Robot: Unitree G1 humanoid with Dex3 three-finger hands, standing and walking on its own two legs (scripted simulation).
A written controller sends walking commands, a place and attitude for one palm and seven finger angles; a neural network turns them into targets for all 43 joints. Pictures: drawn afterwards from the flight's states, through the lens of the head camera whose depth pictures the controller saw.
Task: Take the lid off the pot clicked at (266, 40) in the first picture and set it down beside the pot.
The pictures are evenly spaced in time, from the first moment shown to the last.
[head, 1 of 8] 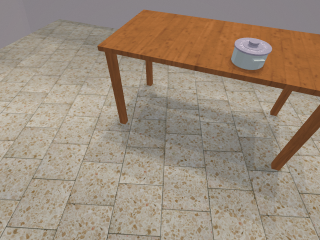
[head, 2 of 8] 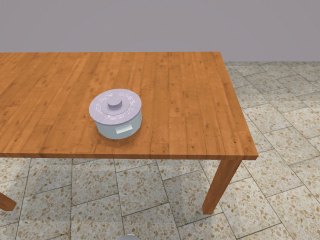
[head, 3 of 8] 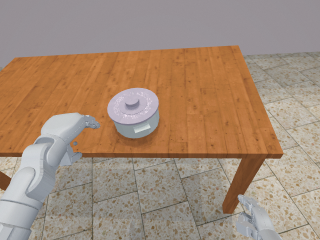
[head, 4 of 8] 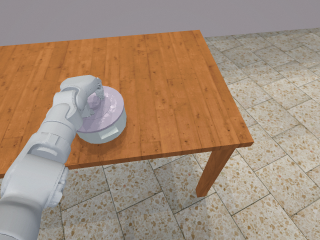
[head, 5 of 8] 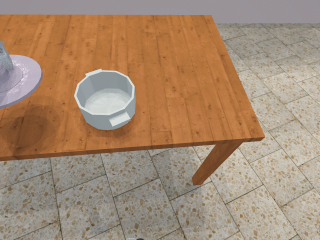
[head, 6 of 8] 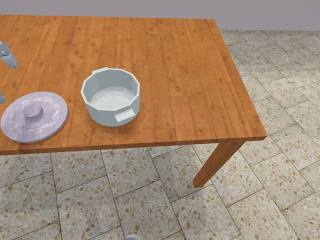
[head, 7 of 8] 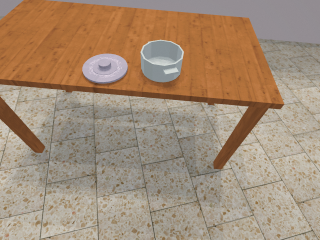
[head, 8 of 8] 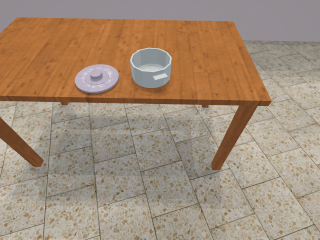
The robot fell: no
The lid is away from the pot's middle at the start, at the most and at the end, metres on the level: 0.00 0.24 0.23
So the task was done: yes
